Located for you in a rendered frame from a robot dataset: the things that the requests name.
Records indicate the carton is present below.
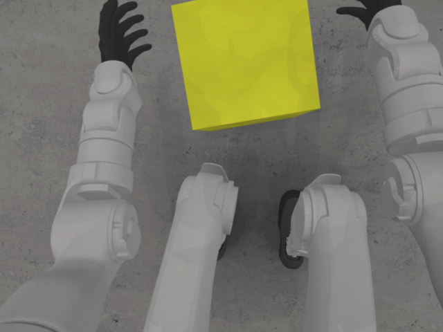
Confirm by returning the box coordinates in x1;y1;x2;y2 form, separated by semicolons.
171;0;320;131

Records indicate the right robot upper arm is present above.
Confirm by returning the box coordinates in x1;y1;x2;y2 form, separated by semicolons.
381;151;443;309

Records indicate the robot thigh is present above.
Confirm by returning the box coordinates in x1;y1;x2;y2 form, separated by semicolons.
143;172;238;332
295;184;377;332

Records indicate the robot left thigh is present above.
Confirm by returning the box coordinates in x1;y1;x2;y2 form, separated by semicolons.
143;172;238;332

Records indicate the robot right forearm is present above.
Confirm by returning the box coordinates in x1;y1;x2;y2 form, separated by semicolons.
364;5;443;157

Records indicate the left robot upper arm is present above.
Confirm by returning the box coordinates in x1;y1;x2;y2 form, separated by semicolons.
0;199;141;332

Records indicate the robot right hand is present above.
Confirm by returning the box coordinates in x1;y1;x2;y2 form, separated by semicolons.
336;0;402;31

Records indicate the robot left forearm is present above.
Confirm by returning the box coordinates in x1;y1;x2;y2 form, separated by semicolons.
51;60;142;257

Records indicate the robot left hand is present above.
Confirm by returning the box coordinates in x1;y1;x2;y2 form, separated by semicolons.
98;0;152;72

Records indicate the robot right thigh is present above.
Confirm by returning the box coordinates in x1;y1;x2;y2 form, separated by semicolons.
295;184;377;332

